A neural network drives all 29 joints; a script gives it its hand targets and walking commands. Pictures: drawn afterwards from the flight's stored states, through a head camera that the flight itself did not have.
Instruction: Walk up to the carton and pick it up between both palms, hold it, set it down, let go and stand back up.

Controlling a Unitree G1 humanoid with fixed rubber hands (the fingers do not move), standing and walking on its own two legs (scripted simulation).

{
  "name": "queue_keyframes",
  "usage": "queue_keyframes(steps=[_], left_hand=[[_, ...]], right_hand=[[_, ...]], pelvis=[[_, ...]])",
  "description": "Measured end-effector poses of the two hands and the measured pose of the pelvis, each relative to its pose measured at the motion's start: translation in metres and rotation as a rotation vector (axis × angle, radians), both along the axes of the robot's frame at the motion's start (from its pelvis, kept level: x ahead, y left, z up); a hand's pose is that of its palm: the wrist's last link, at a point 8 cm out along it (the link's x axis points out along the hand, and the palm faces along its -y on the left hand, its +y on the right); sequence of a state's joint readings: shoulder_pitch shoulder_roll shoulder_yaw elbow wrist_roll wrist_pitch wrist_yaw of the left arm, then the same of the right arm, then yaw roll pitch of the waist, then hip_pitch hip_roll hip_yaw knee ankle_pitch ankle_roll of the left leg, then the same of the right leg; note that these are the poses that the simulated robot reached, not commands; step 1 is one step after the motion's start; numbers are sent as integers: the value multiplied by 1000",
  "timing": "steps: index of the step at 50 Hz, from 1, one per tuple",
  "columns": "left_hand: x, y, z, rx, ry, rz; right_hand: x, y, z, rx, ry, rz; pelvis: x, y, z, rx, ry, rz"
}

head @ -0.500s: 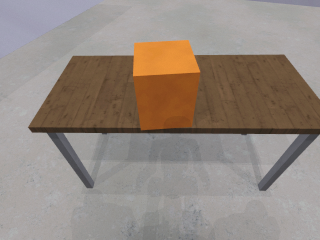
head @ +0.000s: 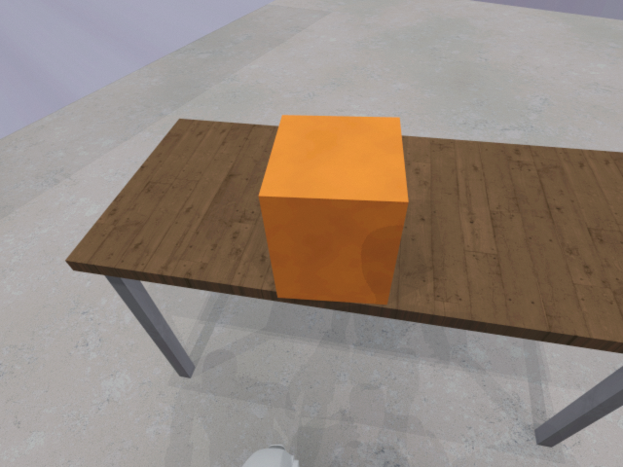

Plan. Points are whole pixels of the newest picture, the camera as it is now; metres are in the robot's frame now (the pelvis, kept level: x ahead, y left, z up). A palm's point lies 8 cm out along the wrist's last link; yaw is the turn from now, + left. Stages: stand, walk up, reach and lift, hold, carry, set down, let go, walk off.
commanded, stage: walk up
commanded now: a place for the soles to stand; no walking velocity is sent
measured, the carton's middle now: (335, 211) +0.53 +0.00 +0.01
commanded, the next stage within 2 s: none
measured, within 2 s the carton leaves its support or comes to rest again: neither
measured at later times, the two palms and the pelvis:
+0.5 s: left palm out of the picture +0.16 +0.21 -0.13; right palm out of the picture +0.17 -0.29 -0.14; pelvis +0.09 -0.04 -0.02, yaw +2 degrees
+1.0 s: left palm out of the picture +0.12 +0.22 -0.13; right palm out of the picture +0.15 -0.28 -0.13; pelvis +0.09 -0.03 +0.00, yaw +3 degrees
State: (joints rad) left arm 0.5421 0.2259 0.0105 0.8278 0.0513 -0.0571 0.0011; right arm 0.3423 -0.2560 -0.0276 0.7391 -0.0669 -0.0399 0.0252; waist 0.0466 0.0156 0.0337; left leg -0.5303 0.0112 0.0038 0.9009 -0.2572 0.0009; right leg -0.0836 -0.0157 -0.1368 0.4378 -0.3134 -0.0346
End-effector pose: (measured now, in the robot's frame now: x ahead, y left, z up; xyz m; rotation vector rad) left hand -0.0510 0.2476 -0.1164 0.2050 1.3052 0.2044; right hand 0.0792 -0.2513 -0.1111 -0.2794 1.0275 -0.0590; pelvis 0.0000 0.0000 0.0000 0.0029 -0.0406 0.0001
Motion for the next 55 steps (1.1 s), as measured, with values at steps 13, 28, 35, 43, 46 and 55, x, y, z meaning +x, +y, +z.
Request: queue_keyframes(steps=[13, 28, 35, 43, 46, 55], left_hand=[[94, -3, -31, -33, 45, -52], [217, -38, -3, 29, -247, -60], [229, -38, -1, 6, -263, -95], [201, -40, -8, -27, -197, -76], [188, -36, -10, -23, -164, -66], [153, -27, -14, -11, -65, -37]], right_hand=[[96, 19, -11, 0, -63, -64], [95, -45, -27, -13, 81, -59], [96, -33, -23, 3, 78, -32], [90, -23, -17, 22, 89, -25], [83, -23, -18, 20, 106, -28], [58, -27, -21, 1, 186, -42]], pelvis=[[73, 1, -20, 2, -12, 20], [96, -39, -16, 12, 10, 42], [97, -40, -11, 10, 12, 48], [96, -36, -5, -2, 6, 50], [95, -35, -4, -5, 4, 52], [92, -31, -2, -6, 8, 54]])
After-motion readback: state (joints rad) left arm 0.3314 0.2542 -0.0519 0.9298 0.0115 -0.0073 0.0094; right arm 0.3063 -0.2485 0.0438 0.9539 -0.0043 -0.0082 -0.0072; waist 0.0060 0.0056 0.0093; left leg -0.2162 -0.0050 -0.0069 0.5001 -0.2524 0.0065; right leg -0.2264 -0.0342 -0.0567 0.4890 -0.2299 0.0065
